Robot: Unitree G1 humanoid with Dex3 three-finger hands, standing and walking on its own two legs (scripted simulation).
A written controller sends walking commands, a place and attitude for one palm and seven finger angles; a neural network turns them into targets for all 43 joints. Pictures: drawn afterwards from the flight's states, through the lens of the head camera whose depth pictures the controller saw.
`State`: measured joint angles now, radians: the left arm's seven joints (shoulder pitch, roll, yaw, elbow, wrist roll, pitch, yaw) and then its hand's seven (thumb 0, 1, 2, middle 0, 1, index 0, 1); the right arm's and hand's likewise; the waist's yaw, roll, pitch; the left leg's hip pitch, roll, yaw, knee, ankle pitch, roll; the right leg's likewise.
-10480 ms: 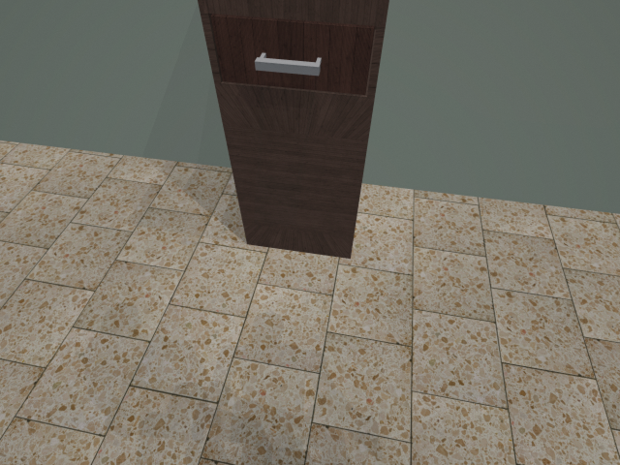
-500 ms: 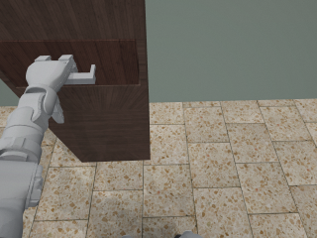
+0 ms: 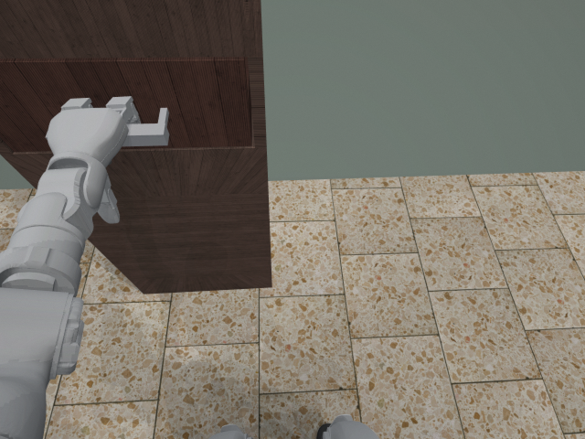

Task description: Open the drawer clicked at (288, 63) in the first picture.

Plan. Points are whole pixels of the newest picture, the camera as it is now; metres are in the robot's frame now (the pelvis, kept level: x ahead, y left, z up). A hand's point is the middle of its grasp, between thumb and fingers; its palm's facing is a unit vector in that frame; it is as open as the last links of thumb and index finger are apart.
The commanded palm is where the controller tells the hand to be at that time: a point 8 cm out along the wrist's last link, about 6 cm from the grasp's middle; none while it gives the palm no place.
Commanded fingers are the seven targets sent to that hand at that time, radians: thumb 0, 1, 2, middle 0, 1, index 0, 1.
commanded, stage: lower the fingers behind the handle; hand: left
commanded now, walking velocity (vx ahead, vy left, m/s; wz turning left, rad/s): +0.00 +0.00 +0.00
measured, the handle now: (112, 125) +0.54 +0.24 +0.07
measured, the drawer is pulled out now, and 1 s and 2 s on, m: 0.00 0.00 0.02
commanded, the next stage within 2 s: close the thumb around the handle in 0.20 s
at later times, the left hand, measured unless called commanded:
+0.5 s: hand (108, 163) +0.49 +0.24 +0.05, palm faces -0.06 -0.01 -1.00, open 12.7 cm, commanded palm +0.48 +0.24 +0.11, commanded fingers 0.00 0.12 0.56 -0.34 -1.27 -0.34 -1.27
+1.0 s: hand (103, 164) +0.49 +0.24 +0.05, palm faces -0.06 -0.02 -1.00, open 5.7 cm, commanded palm +0.48 +0.24 +0.11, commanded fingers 0.00 0.90 0.90 -0.40 -1.35 -0.40 -1.35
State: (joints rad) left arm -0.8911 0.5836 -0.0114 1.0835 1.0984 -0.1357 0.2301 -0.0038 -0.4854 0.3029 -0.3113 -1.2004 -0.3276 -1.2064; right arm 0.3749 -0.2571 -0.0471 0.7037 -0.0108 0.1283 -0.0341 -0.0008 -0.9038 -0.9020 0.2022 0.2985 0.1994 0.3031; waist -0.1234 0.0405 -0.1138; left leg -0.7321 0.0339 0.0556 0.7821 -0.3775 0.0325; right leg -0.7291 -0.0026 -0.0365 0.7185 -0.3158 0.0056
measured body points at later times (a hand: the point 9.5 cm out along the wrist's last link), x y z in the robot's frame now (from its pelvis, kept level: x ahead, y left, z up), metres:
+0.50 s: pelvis +0.00 +0.00 +0.00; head +0.10 +0.00 +0.44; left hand +0.49 +0.24 +0.11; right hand +0.01 -0.28 -0.12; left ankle -0.01 +0.10 -0.71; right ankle +0.01 -0.13 -0.71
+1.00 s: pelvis +0.00 +0.00 +0.00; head +0.10 +0.00 +0.44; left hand +0.49 +0.24 +0.11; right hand +0.01 -0.28 -0.12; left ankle -0.01 +0.10 -0.71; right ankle +0.01 -0.13 -0.71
